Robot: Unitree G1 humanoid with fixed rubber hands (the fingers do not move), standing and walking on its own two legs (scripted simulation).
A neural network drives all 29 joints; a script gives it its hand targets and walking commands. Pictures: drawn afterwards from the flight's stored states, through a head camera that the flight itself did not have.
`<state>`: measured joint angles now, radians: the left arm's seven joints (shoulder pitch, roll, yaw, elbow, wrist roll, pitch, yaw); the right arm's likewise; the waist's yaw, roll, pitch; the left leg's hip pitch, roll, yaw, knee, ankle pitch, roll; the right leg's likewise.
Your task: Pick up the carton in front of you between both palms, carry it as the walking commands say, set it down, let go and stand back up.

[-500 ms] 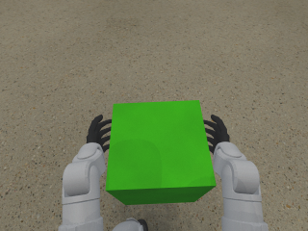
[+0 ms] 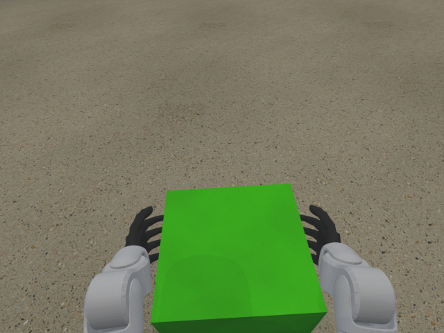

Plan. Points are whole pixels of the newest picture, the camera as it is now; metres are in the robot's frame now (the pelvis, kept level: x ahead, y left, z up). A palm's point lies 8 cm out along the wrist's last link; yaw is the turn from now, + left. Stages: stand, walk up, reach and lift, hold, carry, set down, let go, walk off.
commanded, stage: carry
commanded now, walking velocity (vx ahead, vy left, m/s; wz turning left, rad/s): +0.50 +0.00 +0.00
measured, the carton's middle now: (233, 275) +0.24 +0.00 +0.01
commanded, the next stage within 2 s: none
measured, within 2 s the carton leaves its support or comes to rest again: neither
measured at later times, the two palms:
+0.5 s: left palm (161, 136) +0.57 +0.17 +0.07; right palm (281, 139) +0.54 -0.13 +0.07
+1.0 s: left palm (181, 84) +0.80 +0.14 +0.09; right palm (279, 85) +0.79 -0.16 +0.08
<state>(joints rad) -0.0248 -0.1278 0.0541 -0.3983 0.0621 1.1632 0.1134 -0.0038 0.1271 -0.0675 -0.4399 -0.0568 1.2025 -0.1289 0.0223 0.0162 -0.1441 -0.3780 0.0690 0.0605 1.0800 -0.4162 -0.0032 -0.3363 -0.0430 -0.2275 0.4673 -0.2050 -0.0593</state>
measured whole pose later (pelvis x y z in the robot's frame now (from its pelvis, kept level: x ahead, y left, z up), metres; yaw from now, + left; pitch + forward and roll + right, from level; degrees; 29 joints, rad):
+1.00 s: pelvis +0.55 -0.01 +0.00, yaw -1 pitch +4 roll -1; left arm -0.05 -0.13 0.07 -0.47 0.07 1.20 0.11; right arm -0.06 0.13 -0.05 -0.49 -0.08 1.24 -0.12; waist 0.01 0.04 -0.08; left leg -0.16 0.08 0.12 0.46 -0.34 -0.03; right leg -0.36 -0.03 -0.23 0.44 -0.15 -0.07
